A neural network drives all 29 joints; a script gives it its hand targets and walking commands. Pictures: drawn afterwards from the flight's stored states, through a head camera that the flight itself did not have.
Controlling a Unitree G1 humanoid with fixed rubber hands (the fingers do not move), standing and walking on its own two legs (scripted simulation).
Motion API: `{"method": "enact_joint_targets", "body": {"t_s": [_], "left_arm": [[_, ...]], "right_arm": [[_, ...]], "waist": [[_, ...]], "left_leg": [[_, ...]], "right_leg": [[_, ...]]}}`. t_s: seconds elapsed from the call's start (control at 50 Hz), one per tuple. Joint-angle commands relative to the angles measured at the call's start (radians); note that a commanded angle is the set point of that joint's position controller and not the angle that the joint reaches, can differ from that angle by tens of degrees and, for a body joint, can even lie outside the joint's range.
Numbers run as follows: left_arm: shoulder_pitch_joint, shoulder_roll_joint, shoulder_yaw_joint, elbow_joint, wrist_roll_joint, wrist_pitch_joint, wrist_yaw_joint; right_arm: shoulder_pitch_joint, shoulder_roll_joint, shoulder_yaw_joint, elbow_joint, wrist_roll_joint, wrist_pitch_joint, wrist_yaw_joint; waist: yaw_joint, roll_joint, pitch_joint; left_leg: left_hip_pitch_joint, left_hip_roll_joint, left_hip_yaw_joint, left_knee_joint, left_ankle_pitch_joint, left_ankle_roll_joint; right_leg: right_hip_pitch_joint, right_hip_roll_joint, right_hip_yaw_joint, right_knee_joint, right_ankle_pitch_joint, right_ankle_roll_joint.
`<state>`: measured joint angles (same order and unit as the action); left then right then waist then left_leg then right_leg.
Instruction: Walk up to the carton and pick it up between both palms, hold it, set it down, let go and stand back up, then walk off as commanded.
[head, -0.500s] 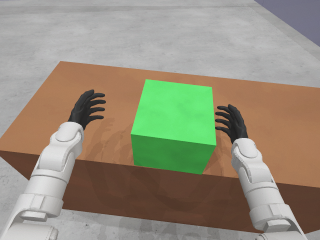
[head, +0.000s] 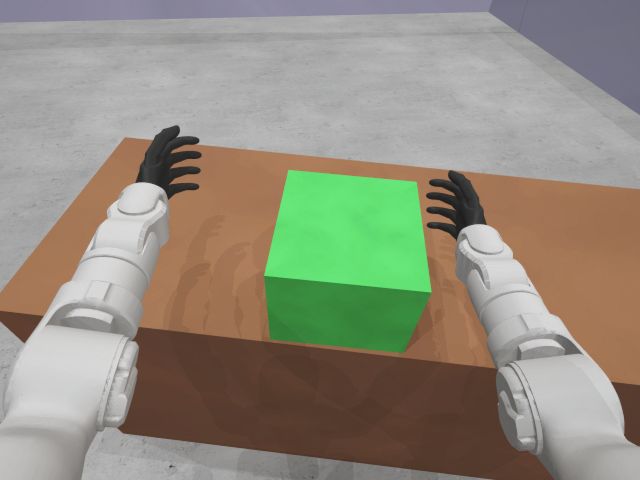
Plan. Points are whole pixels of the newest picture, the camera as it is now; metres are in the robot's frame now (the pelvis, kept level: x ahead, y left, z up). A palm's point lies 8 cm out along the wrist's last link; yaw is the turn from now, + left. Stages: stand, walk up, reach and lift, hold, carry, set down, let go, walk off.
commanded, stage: reach and lift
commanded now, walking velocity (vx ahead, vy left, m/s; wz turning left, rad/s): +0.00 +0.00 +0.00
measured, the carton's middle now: (344, 259) +0.45 -0.04 -0.01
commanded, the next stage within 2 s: none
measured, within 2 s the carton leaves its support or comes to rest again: neither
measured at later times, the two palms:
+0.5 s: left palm (161, 217) +0.44 +0.22 +0.10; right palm (462, 226) +0.43 -0.20 +0.09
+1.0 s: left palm (201, 239) +0.47 +0.18 +0.02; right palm (449, 253) +0.45 -0.21 +0.01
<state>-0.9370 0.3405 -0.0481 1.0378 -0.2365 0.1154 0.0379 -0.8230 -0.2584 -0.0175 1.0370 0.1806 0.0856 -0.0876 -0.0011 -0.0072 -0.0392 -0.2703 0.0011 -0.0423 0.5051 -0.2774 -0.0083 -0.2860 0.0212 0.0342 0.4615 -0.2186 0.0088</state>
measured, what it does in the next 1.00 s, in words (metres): stands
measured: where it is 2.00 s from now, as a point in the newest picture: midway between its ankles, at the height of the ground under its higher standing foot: outside the picture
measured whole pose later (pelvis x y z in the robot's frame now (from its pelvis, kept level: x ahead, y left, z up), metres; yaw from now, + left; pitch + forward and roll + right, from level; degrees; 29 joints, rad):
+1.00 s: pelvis +0.04 +0.00 +0.00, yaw +0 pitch +22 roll -1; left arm -0.91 0.24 -0.12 1.45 -0.28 -0.41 0.02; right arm -0.84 -0.24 -0.02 1.40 0.22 -0.45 -0.05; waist -0.01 0.00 -0.19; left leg -0.60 0.00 -0.04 0.51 -0.26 -0.03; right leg -0.61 0.02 0.03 0.46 -0.21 0.01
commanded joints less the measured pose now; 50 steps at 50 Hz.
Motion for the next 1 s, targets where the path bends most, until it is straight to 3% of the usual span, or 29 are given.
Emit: {"method": "enact_joint_targets", "body": {"t_s": [0.0,0.04,0.06,0.18,0.2,0.3,0.34,0.38,0.4,0.42,0.44,0.46,0.48,0.52,0.62,0.64,0.7,0.76,0.82,0.84,0.86,0.94,0.96,0.98], "left_arm": [[-0.63,0.067,-0.112,0.074,-0.129,-0.092,0.008],[-0.625,0.067,-0.124,0.11,-0.139,-0.098,0.0],[-0.621,0.056,-0.135,0.096,-0.14,-0.108,-0.002],[-0.548,0.047,-0.143,0.278,-0.114,-0.156,-0.035],[-0.541,0.036,-0.152,0.273,-0.123,-0.177,-0.038],[-0.546,0.007,-0.184,0.289,-0.142,-0.292,-0.042],[-0.532,0.017,-0.172,0.342,-0.143,-0.333,-0.043],[-0.56,0.004,-0.194,0.323,-0.163,-0.371,-0.038],[-0.542,-0.003,-0.188,0.374,-0.155,-0.386,-0.04],[-0.56,-0.005,-0.205,0.326,-0.168,-0.404,-0.037],[-0.556,-0.012,-0.2,0.331,-0.165,-0.416,-0.033],[-0.547,-0.019,-0.201,0.335,-0.158,-0.43,-0.03],[-0.558,-0.006,-0.192,0.356,-0.159,-0.437,-0.027],[-0.544,-0.003,-0.169,0.376,-0.147,-0.455,-0.031],[-0.485,-0.047,-0.137,0.375,-0.114,-0.515,-0.032],[-0.472,-0.04,-0.113,0.385,-0.101,-0.525,-0.031],[-0.436,-0.038,-0.05,0.32,-0.049,-0.556,-0.026],[-0.388,-0.055,-0.015,0.322,-0.007,-0.565,-0.025],[-0.369,-0.063,0.021,0.237,0.031,-0.577,-0.021],[-0.37,-0.063,0.04,0.207,0.047,-0.584,-0.014],[-0.381,-0.073,0.031,0.174,0.045,-0.588,-0.013],[-0.414,-0.114,0.048,0.132,0.06,-0.6,-0.001],[-0.408,-0.128,0.053,0.132,0.074,-0.601,0.002],[-0.413,-0.128,0.073,0.119,0.08,-0.603,0.005]], "right_arm": [[-0.625,-0.239,-0.117,-0.026,0.115,-0.082,0.014],[-0.625,-0.246,-0.091,0.008,0.133,-0.085,0.016],[-0.632,-0.248,-0.108,-0.003,0.132,-0.097,0.015],[-0.57,-0.217,-0.05,0.185,0.135,-0.116,0.017],[-0.573,-0.205,-0.042,0.147,0.139,-0.135,0.017],[-0.571,-0.179,-0.035,0.172,0.124,-0.225,0.034],[-0.543,-0.173,-0.023,0.208,0.119,-0.241,0.041],[-0.557,-0.166,-0.027,0.221,0.118,-0.263,0.041],[-0.53,-0.158,-0.025,0.268,0.111,-0.269,0.044],[-0.534,-0.161,-0.011,0.262,0.121,-0.279,0.048],[-0.537,-0.145,-0.004,0.262,0.132,-0.285,0.055],[-0.525,-0.148,-0.013,0.273,0.128,-0.299,0.055],[-0.535,-0.153,-0.014,0.283,0.12,-0.302,0.055],[-0.527,-0.134,-0.011,0.248,0.11,-0.328,0.047],[-0.491,-0.105,0.006,0.213,0.113,-0.428,0.041],[-0.498,-0.11,0.007,0.201,0.106,-0.442,0.042],[-0.46,-0.094,0.034,0.149,0.104,-0.503,0.035],[-0.407,-0.07,0.047,0.192,0.107,-0.547,0.036],[-0.383,-0.054,0.041,0.161,0.098,-0.581,0.035],[-0.385,-0.047,0.045,0.157,0.094,-0.588,0.039],[-0.386,-0.047,0.029,0.167,0.091,-0.598,0.04],[-0.408,-0.018,-0.017,0.186,0.04,-0.61,0.045],[-0.395,-0.008,-0.024,0.203,0.036,-0.611,0.046],[-0.404,-0.013,-0.021,0.181,0.026,-0.613,0.044]], "waist": [[-0.123,0.077,-0.583],[-0.116,0.066,-0.576],[-0.129,0.082,-0.607],[-0.126,0.058,-0.479],[-0.119,0.061,-0.51],[-0.129,0.084,-0.543],[-0.119,0.053,-0.529],[-0.133,0.053,-0.584],[-0.129,0.058,-0.552],[-0.134,0.073,-0.587],[-0.117,0.082,-0.597],[-0.126,0.09,-0.618],[-0.113,0.082,-0.628],[-0.111,0.057,-0.666],[-0.099,0.089,-0.837],[-0.079,0.076,-0.875],[-0.053,0.077,-0.964],[-0.039,0.078,-0.946],[-0.036,0.08,-0.979],[-0.019,0.093,-0.99],[-0.035,0.117,-0.998],[-0.03,0.143,-0.949],[-0.039,0.134,-0.937],[-0.028,0.123,-0.948]], "left_leg": [[0.1,0.023,0.019,-0.008,0.367,-0.065],[0.111,0.023,0.017,-0.002,0.375,-0.066],[0.123,0.021,0.017,0.003,0.401,-0.074],[0.105,0.022,0.021,0.001,0.395,-0.069],[0.094,0.018,0.024,0.003,0.404,-0.072],[0.083,0.017,0.02,0.035,0.453,-0.086],[0.036,0.016,0.024,0.04,0.415,-0.075],[0.022,0.016,0.015,0.053,0.397,-0.08],[0.007,0.016,0.016,0.054,0.38,-0.076],[0.021,0.02,0.014,0.061,0.407,-0.083],[0.013,0.021,0.015,0.067,0.419,-0.086],[0.032,0.022,0.009,0.078,0.437,-0.091],[-0.006,0.02,0.008,0.084,0.422,-0.086],[-0.035,0.012,0.018,0.097,0.441,-0.08],[-0.033,0.011,0.012,0.152,0.63,-0.104],[-0.052,0.01,0.017,0.163,0.642,-0.105],[-0.059,0.01,0.026,0.174,0.744,-0.109],[-0.041,0.018,0.031,0.181,0.837,-0.117],[-0.027,0.019,0.039,0.178,0.889,-0.122],[-0.019,0.022,0.041,0.174,0.892,-0.12],[0.01,0.027,0.033,0.177,0.932,-0.127],[0.123,0.05,0.015,0.193,0.978,-0.12],[0.121,0.049,0.016,0.192,0.969,-0.122],[0.105,0.047,0.025,0.188,0.958,-0.12]], "right_leg": [[-0.128,0.017,-0.107,-0.073,0.243,-0.017],[-0.135,0.018,-0.109,-0.08,0.238,-0.023],[-0.133,0.02,-0.113,-0.075,0.27,-0.022],[-0.144,0.01,-0.109,-0.077,0.268,-0.022],[-0.141,0.012,-0.106,-0.072,0.282,-0.021],[-0.224,0.009,-0.115,-0.041,0.271,-0.021],[-0.241,0.001,-0.107,-0.026,0.253,-0.018],[-0.261,-0.003,-0.11,-0.009,0.245,-0.018],[-0.291,-0.006,-0.104,-0.008,0.231,-0.02],[-0.296,-0.005,-0.107,-0.002,0.24,-0.023],[-0.31,-0.006,-0.105,0.006,0.227,-0.026],[-0.329,-0.006,-0.112,0.008,0.233,-0.022],[-0.333,-0.01,-0.102,0.02,0.235,-0.026],[-0.295,-0.013,-0.099,0.033,0.307,-0.015],[-0.248,-0.006,-0.094,0.077,0.516,0.001],[-0.255,-0.004,-0.094,0.09,0.535,0.004],[-0.163,-0.003,-0.084,0.111,0.7,0.022],[-0.149,0.008,-0.082,0.115,0.786,0.027],[-0.105,0.014,-0.079,0.101,0.852,0.035],[-0.135,0.013,-0.075,0.101,0.83,0.033],[-0.151,0.017,-0.081,0.087,0.832,0.031],[-0.322,0.012,-0.088,0.05,0.707,0.023],[-0.317,0.018,-0.087,0.043,0.689,0.022],[-0.3,0.02,-0.087,0.043,0.697,0.02]]}}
